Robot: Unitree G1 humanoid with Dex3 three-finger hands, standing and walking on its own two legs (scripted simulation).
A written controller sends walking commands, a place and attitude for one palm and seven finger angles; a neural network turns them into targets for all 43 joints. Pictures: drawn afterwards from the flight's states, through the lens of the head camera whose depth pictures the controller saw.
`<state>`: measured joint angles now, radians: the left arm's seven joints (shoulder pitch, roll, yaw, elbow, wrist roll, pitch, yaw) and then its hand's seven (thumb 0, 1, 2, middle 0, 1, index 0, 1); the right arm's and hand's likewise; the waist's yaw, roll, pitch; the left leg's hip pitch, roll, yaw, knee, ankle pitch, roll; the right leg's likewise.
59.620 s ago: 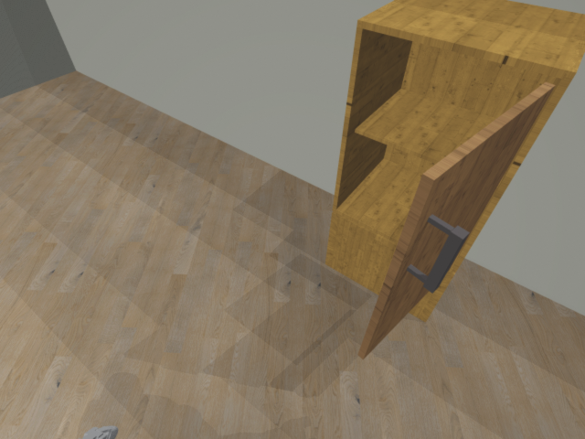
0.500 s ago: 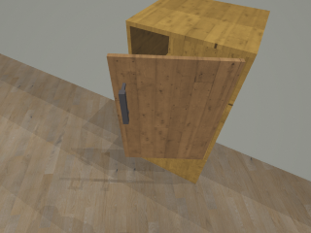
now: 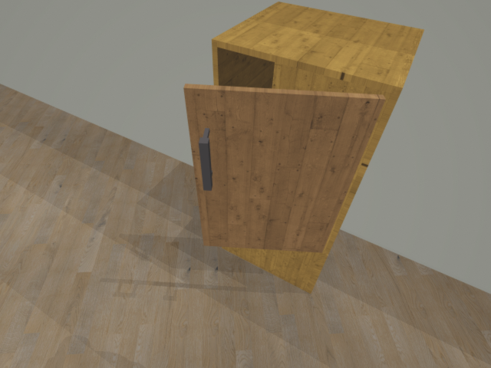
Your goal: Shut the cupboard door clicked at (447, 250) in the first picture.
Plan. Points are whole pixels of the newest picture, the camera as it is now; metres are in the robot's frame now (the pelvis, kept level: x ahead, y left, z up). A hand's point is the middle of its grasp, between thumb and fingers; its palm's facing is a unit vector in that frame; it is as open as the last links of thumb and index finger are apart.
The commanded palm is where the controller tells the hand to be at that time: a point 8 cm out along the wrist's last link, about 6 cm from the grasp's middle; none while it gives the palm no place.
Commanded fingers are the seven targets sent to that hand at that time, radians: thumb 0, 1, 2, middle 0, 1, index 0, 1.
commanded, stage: shuffle to correct the standing spot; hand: left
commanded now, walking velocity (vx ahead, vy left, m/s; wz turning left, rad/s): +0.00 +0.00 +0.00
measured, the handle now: (207, 160) +0.56 +0.13 +0.01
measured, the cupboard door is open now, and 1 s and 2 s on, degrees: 26 26 26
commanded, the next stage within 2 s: come to a stop and stand still in 0.82 s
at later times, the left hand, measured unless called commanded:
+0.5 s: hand out of the picture +0.01 +0.14 -0.18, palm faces +0.03 -0.99 -0.14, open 7.4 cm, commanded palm none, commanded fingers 0.00 0.90 0.90 -0.20 -0.30 -0.20 -0.30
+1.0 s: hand (195, 309) +0.28 +0.12 -0.18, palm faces -0.06 -0.97 -0.23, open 7.4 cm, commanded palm none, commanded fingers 0.00 0.90 0.90 -0.20 -0.30 -0.20 -0.30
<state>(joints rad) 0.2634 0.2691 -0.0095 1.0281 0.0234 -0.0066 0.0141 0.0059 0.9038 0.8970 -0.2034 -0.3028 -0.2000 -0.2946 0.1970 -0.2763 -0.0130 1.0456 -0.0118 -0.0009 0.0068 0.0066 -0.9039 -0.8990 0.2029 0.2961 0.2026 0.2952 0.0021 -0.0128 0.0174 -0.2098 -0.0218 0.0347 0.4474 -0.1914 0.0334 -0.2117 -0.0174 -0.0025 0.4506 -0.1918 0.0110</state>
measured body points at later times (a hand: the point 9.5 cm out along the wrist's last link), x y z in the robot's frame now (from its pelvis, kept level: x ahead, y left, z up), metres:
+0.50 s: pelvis +0.06 -0.01 -0.01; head +0.07 +0.00 +0.44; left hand +0.01 +0.20 -0.17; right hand +0.04 -0.24 -0.16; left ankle +0.04 +0.10 -0.74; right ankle +0.04 -0.13 -0.74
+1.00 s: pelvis +0.16 -0.07 -0.02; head +0.20 -0.07 +0.42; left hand +0.28 +0.18 -0.16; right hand +0.06 -0.29 -0.17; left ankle +0.05 +0.08 -0.72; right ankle +0.26 -0.20 -0.74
